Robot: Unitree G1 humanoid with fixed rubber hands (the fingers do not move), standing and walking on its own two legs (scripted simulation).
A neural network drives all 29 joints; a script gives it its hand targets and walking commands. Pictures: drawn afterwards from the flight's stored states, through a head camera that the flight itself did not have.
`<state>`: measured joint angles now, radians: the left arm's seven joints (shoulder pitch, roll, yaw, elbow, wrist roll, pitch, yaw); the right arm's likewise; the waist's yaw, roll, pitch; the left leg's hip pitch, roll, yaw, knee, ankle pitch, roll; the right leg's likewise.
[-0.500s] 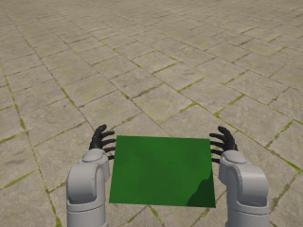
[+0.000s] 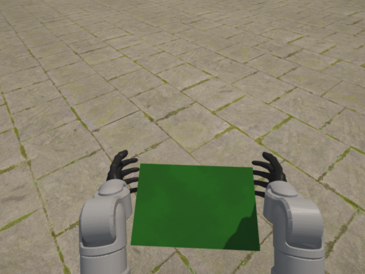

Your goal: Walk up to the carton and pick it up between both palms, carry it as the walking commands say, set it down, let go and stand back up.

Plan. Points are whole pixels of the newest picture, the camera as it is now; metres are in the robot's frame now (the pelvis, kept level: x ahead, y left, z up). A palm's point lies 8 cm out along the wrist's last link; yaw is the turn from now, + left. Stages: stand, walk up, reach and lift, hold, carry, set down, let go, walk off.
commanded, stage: carry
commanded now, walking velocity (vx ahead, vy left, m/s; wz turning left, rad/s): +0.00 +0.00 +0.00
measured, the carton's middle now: (193, 208) +0.27 +0.00 +0.01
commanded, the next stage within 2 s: hold in 0.16 s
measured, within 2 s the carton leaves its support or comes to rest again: neither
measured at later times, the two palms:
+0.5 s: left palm (121, 219) +0.23 +0.16 +0.03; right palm (270, 228) +0.21 -0.15 +0.03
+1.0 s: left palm (122, 194) +0.27 +0.16 +0.07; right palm (272, 199) +0.25 -0.16 +0.07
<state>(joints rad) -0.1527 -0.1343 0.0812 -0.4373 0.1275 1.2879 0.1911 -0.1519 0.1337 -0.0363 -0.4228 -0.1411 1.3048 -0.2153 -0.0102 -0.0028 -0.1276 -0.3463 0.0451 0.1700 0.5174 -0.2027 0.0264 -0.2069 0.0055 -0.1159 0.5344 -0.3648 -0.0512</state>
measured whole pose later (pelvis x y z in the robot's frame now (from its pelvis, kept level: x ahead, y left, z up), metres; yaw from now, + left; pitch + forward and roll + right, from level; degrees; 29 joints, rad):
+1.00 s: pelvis -0.05 +0.04 +0.01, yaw -7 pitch -7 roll +0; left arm -0.44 -0.21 0.35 0.41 0.36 0.71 0.05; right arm -0.46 0.03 -0.30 0.56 -0.32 0.64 0.05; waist 0.06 -0.04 -0.01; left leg -0.15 -0.04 0.00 0.38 -0.10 0.03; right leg -0.08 0.04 0.12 0.46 -0.25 -0.01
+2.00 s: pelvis -0.06 +0.02 -0.03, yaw -6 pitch +20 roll -1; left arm -0.41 -0.18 0.45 0.47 0.31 0.28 0.00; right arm -0.44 0.13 -0.36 0.57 -0.26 0.26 -0.05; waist 0.05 -0.03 -0.09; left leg -0.89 -0.03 -0.04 0.72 -0.18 0.00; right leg -0.80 0.08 0.06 0.79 -0.34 -0.02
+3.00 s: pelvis -0.09 +0.01 -0.19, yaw -7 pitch +43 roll +0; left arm -0.69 -0.07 0.48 0.59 0.20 0.27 0.04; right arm -0.77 0.04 -0.33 0.72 -0.16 0.24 -0.13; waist 0.07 -0.04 -0.29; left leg -1.79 -0.02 -0.04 1.40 -0.36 -0.03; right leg -1.70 0.12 0.01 1.50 -0.55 -0.03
